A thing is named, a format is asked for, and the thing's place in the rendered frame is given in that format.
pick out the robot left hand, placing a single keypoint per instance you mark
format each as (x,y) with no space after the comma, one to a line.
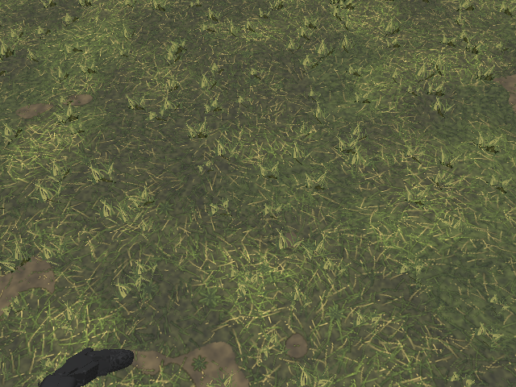
(86,365)

